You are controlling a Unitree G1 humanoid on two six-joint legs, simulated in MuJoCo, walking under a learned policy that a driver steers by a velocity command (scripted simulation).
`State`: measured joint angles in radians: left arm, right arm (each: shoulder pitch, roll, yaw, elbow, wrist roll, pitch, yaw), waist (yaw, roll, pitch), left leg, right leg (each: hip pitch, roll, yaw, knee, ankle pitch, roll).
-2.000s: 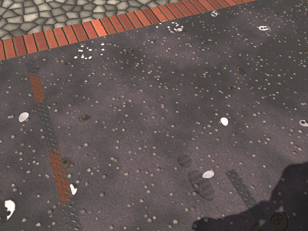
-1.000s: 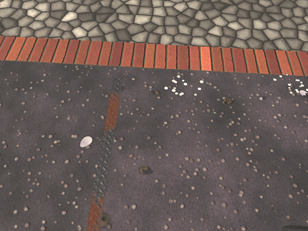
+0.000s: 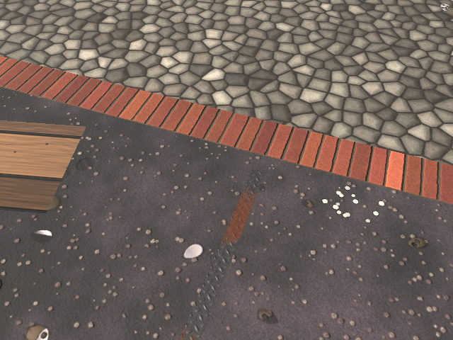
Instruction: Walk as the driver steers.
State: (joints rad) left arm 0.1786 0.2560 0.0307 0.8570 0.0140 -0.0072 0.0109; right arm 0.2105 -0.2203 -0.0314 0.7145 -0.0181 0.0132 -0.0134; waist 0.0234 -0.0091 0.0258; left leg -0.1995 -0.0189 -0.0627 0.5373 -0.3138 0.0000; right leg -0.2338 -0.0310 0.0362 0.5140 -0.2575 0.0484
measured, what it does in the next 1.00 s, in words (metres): walks ahead: left foot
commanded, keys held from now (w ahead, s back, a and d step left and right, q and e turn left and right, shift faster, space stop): no key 0.10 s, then w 0.90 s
